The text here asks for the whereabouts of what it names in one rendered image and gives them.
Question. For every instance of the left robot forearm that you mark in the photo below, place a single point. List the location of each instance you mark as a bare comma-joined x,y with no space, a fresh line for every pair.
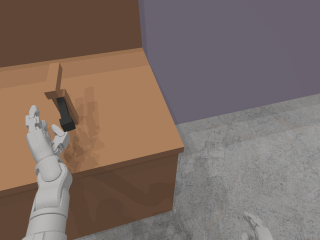
50,208

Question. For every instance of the robot right hand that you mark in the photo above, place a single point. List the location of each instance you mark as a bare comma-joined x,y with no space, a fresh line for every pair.
260,232

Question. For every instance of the tap lever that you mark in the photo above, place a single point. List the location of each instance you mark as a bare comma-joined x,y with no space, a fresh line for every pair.
66,121

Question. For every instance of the counter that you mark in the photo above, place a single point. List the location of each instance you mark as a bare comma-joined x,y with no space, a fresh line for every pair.
123,154

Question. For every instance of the robot left hand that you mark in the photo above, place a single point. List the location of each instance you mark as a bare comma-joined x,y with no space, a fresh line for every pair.
39,139

